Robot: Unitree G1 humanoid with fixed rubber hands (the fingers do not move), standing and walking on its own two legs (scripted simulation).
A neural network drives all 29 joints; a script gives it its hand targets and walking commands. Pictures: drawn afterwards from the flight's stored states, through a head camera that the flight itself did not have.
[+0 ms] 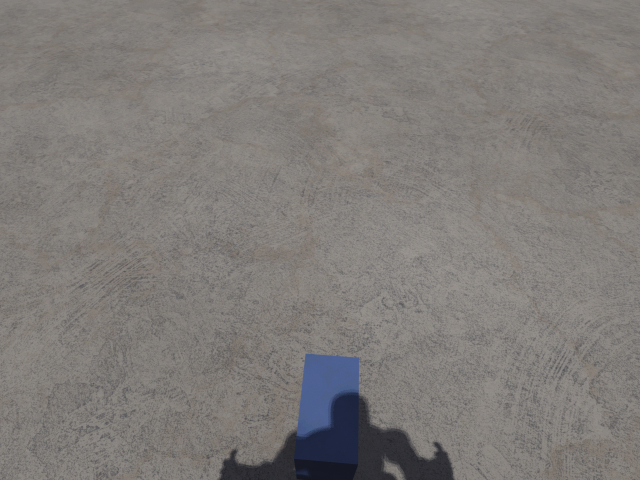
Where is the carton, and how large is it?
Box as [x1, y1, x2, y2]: [294, 354, 358, 479]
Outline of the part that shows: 305,354 294,454 296,476 297,478 301,479 352,479 357,465 358,358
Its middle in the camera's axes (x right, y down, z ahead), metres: +0.02 +0.49 +1.10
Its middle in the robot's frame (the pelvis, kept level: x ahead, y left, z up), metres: +0.43 -0.02 -0.67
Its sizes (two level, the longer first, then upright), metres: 0.271 0.153 0.218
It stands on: the floor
